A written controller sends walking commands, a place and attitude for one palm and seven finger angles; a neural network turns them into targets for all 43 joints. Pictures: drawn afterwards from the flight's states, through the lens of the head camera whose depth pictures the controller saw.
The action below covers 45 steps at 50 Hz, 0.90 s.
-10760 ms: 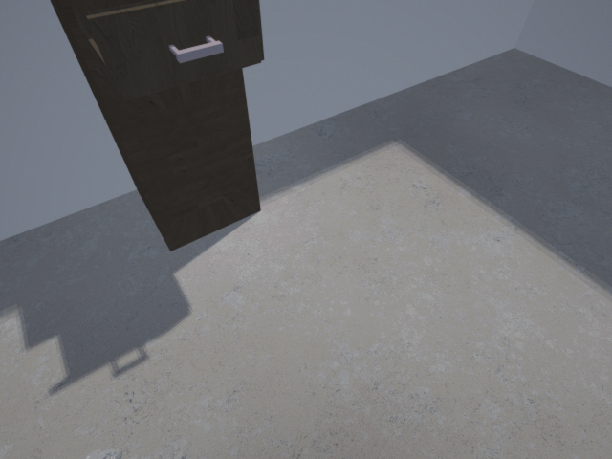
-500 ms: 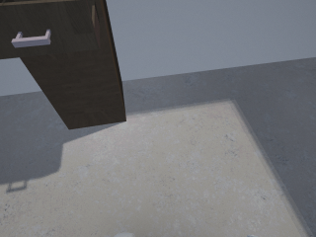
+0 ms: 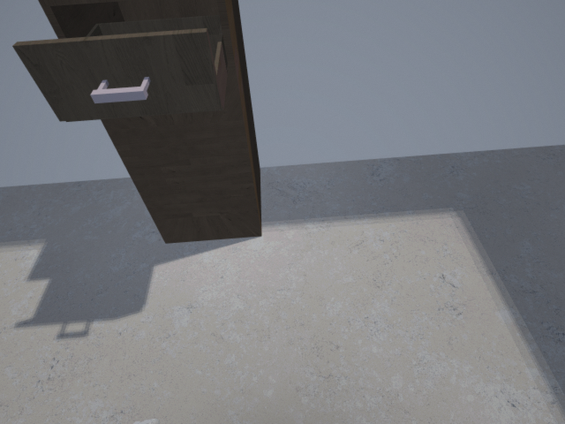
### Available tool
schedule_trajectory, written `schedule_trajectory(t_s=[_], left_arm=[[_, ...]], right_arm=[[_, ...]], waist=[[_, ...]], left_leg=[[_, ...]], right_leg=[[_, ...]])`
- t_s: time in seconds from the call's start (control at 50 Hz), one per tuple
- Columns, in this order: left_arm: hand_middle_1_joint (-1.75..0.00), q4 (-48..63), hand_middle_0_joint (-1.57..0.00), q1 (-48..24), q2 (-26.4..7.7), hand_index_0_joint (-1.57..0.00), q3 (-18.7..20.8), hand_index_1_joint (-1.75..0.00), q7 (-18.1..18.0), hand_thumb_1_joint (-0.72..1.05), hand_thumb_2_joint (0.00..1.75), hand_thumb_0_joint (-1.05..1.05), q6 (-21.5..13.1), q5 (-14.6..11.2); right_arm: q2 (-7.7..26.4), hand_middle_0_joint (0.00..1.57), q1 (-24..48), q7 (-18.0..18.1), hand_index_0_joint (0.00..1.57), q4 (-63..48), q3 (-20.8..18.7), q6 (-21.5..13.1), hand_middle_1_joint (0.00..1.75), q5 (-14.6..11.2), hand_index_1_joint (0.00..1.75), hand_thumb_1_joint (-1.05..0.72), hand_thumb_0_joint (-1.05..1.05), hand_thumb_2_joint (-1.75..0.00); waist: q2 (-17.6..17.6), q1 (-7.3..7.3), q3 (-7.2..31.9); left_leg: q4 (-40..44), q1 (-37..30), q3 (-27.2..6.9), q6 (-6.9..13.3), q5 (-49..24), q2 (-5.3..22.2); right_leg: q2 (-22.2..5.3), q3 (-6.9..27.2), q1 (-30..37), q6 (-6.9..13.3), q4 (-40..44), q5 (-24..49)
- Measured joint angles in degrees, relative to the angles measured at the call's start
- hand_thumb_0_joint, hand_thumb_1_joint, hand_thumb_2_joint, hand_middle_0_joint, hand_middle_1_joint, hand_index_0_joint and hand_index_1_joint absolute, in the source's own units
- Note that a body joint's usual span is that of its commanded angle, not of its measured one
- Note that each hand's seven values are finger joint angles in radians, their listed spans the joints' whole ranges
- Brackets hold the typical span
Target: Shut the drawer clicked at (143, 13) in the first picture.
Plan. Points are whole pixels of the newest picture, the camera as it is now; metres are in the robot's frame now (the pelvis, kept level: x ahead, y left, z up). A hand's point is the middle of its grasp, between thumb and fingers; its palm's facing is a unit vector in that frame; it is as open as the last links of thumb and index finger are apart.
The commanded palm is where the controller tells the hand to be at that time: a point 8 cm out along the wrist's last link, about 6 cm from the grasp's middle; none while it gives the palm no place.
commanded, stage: take the last steps up to it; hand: left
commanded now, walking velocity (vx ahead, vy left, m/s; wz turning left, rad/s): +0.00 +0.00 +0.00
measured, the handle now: (122, 89) +0.72 +0.38 +0.12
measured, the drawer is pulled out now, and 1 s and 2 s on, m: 0.21 0.21 0.21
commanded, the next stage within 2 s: come to a stop and stand still in 1.16 s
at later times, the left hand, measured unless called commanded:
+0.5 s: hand out of the picture -0.10 +0.22 -0.17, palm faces +0.24 -0.95 -0.19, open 7.4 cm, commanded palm none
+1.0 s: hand (159, 325) +0.32 +0.27 -0.16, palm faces +0.03 -0.98 -0.18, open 7.4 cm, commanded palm none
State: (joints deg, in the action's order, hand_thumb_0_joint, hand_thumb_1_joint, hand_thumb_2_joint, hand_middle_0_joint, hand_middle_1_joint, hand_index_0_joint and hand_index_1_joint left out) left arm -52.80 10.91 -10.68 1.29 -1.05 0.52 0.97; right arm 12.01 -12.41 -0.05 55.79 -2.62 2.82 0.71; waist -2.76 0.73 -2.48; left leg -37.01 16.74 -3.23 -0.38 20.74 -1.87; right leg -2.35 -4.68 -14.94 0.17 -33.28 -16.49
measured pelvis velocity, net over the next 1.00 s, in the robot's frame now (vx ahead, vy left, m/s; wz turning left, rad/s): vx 0.20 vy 0.09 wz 0.08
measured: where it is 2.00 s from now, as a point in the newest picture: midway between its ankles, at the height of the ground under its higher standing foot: (276, 409)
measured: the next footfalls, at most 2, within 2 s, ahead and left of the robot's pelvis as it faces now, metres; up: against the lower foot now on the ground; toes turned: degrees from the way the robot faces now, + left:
left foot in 0.46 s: +0.07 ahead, +0.18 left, +0.00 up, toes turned +15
right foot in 1.04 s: +0.38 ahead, -0.01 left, +0.00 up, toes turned -3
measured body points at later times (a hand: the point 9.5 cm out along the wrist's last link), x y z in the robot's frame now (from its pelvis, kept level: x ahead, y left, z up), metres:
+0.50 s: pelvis +0.03 +0.07 +0.00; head +0.03 +0.08 +0.45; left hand -0.11 +0.28 -0.16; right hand +0.15 -0.16 -0.13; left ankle +0.04 +0.17 -0.73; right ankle +0.01 -0.10 -0.72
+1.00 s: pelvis +0.20 +0.09 +0.00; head +0.22 +0.08 +0.45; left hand +0.31 +0.32 -0.14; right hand +0.07 -0.10 -0.15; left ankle +0.04 +0.17 -0.73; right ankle +0.34 -0.01 -0.71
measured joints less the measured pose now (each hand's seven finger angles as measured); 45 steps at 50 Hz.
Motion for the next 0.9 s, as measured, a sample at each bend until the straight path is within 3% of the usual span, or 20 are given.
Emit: schedule_trajectory(t_s=[0.04, 0.08, 0.16, 0.3, 0.44, 0.48, 0.52, 0.56, 0.62, 0.76, 0.9], left_arm=[[-0.30, 0.0, -0.20, 0.6, 0.9, -0.20, -0.4, -0.30, 0.0, 0.90, 0.90, 0.00, -0.2, 0.1], [-0.30, -0.3, -0.20, 1.4, 1.7, -0.20, -0.4, -0.30, -0.1, 0.90, 0.90, 0.00, -0.2, 0.2], [-0.30, -1.9, -0.20, 3.5, 2.4, -0.20, -0.1, -0.30, 0.0, 0.90, 0.90, 0.00, -0.8, 0.3], [-0.30, -5.8, -0.20, 9.1, 1.6, -0.20, 0.5, -0.30, 0.2, 0.91, 0.90, 0.00, -2.6, 0.8], [-0.30, -11.1, -0.20, 15.3, 0.2, -0.20, 1.2, -0.30, 0.5, 0.90, 0.90, 0.00, -1.6, 1.0], [-0.30, -12.5, -0.20, 16.7, 0.1, -0.20, 1.3, -0.30, 0.6, 0.90, 0.90, 0.00, -0.6, 0.8], [-0.30, -13.6, -0.20, 16.6, 0.0, -0.20, 1.3, -0.30, 0.6, 0.90, 0.90, 0.01, 0.9, 0.8], [-0.30, -14.0, -0.20, 15.6, 0.1, -0.20, 1.2, -0.30, 0.8, 0.91, 0.90, 0.01, 1.5, 0.8], [-0.30, -12.8, -0.19, 12.9, 0.1, -0.19, 1.4, -0.30, 1.3, 0.91, 0.90, 0.01, 0.8, 1.0], [-0.30, -8.4, -0.19, 4.7, 0.3, -0.19, 1.9, -0.30, 1.4, 0.91, 0.90, 0.01, 0.0, 0.6], [-0.30, -5.8, -0.19, -2.1, 1.1, -0.19, 1.7, -0.30, 1.8, 0.91, 0.90, 0.00, 0.2, 0.3]], right_arm=[[0.5, 0.20, -0.9, 0.0, 0.20, 0.9, -0.7, 1.1, 0.30, 0.1, 0.30, -0.90, 0.01, -0.90], [1.0, 0.20, -1.5, -0.2, 0.20, 1.8, -1.1, 1.5, 0.30, 0.3, 0.30, -0.90, 0.01, -0.90], [1.5, 0.20, -3.3, -0.9, 0.20, 3.2, -1.5, 1.3, 0.30, 0.9, 0.30, -0.90, 0.01, -0.90], [1.3, 0.19, -3.8, -1.8, 0.20, 4.8, -1.4, 1.0, 0.30, 1.1, 0.30, -0.91, 0.01, -0.90], [0.0, 0.19, -0.3, -2.1, 0.20, 2.6, -0.4, -1.4, 0.30, 0.6, 0.30, -0.91, 0.01, -0.90], [-0.4, 0.19, 0.3, -1.6, 0.20, 1.6, -0.2, -3.1, 0.30, 0.6, 0.30, -0.91, 0.01, -0.90], [-1.5, 0.19, 0.5, -0.8, 0.20, 1.2, 0.2, -4.3, 0.30, 0.8, 0.30, -0.91, 0.01, -0.90], [-2.5, 0.20, -0.7, 0.1, 0.20, 1.3, 0.4, -5.0, 0.30, 0.6, 0.30, -0.91, 0.00, -0.90], [-2.4, 0.20, -3.2, 1.2, 0.20, 2.6, 0.2, -5.7, 0.30, 0.4, 0.30, -0.94, -0.01, -0.90], [-4.2, 0.20, -10.6, 1.6, 0.20, 7.7, 1.4, -6.3, 0.30, 0.0, 0.30, -0.93, 0.00, -0.90], [-6.3, 0.20, -16.1, 1.8, 0.20, 11.0, 1.7, -6.5, 0.30, 0.6, 0.30, -0.91, 0.00, -0.90]], waist=[[-0.5, 0.06, 0.4], [-0.7, -0.05, 0.6], [-0.3, -0.22, 1.4], [1.6, -2.43, 2.4], [3.5, -4.86, 2.6], [3.5, -4.54, 2.6], [4.0, -4.14, 2.3], [3.8, -3.34, 2.6], [3.9, -2.45, 2.8], [4.7, -1.55, 2.7], [3.6, 1.51, 1.1]], left_leg=[[-10.5, 3.7, -0.2, -0.2, 5.6, -0.6], [-19.4, 6.5, 0.4, -0.6, 4.8, -0.2], [-25.3, 8.2, 2.0, -1.7, 0.2, 2.4], [-15.9, 6.5, 4.9, -2.2, -1.2, 5.6], [2.5, 0.4, 9.2, -0.8, -1.7, 5.5], [6.2, -1.7, 10.0, 0.5, -5.3, 5.1], [4.2, -2.4, 11.2, 2.1, -4.4, 4.6], [6.0, -4.6, 11.7, 2.9, -3.3, 4.1], [11.7, -8.9, 12.1, 3.5, -4.8, 2.7], [20.1, -16.8, 12.4, 4.2, -5.4, -0.2], [21.7, -22.4, 12.8, 3.1, -1.6, 0.0]], right_leg=[[-0.5, -1.1, 0.3, 1.2, 0.0, -0.8], [-0.8, -1.8, 1.3, 1.4, 1.8, -0.2], [-1.5, -3.4, 3.6, 1.1, 5.8, 1.6], [-3.3, -5.7, 6.8, -0.1, 10.6, 3.0], [-5.4, -6.1, 7.8, -3.1, 8.8, 0.7], [-5.9, -5.3, 5.8, -2.8, 2.4, -4.4], [-5.4, -2.0, 0.9, -1.5, -10.0, -10.6], [-4.4, -0.5, -4.6, -0.6, -21.3, -9.7], [-4.3, -0.1, -11.1, -0.7, -28.8, -3.1], [-4.4, 0.6, -19.2, -2.0, -28.6, 5.1], [-3.9, -0.6, -18.6, -0.8, -16.3, 6.0]])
